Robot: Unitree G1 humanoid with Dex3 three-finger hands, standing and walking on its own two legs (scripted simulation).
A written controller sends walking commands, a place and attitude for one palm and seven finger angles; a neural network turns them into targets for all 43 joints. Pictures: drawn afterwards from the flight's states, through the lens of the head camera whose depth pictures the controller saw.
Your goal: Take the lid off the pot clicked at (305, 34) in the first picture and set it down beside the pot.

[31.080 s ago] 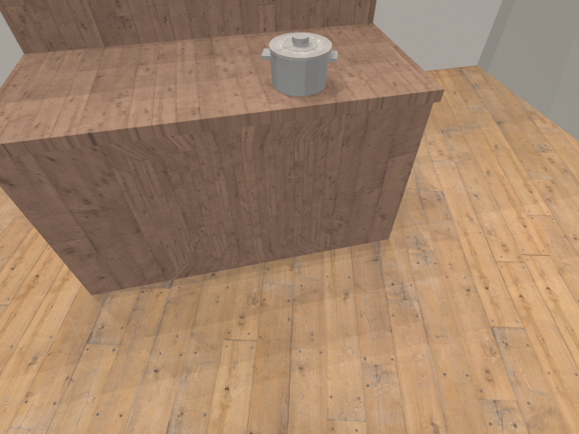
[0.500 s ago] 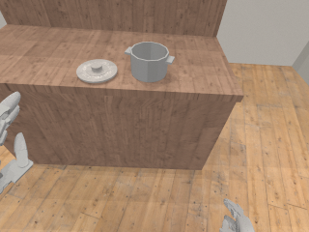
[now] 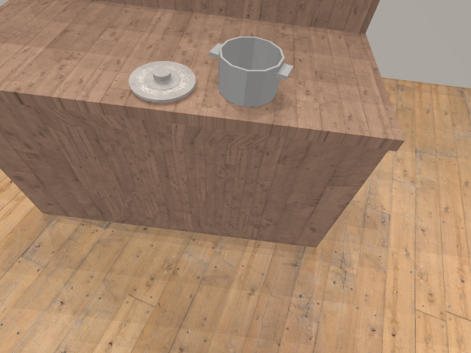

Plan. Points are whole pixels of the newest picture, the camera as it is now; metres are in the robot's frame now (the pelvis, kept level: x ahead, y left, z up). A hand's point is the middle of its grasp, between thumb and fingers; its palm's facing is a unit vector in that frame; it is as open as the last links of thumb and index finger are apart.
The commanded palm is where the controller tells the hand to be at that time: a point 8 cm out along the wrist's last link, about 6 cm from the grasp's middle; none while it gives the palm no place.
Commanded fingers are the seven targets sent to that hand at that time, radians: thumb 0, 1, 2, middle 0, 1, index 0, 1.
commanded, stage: let the arm hang, fingers relaxed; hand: left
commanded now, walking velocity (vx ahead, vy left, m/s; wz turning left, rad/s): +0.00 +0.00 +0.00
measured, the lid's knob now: (161, 73) +0.75 +0.23 +0.02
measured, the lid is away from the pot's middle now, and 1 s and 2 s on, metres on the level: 0.23 0.23 0.23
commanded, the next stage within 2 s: look to check the result in 0.74 s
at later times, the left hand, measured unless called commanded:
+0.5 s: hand out of the picture +0.03 +0.18 -0.17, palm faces +0.00 -0.98 -0.19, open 7.3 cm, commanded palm none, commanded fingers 0.00 0.90 0.90 -0.20 -0.30 -0.20 -0.30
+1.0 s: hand out of the picture +0.02 +0.17 -0.17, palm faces -0.01 -0.98 -0.18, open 7.3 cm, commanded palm none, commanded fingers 0.00 0.90 0.90 -0.20 -0.30 -0.20 -0.30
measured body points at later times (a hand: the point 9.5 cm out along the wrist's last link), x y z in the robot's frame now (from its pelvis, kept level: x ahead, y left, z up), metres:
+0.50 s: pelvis +0.01 +0.01 +0.01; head +0.04 +0.02 +0.46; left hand +0.03 +0.23 -0.15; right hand -0.01 -0.20 -0.15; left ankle -0.01 +0.11 -0.73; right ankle -0.04 -0.09 -0.73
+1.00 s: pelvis +0.02 +0.01 +0.01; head +0.04 +0.02 +0.46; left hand +0.02 +0.23 -0.15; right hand -0.01 -0.20 -0.14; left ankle -0.01 +0.11 -0.73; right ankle -0.04 -0.09 -0.73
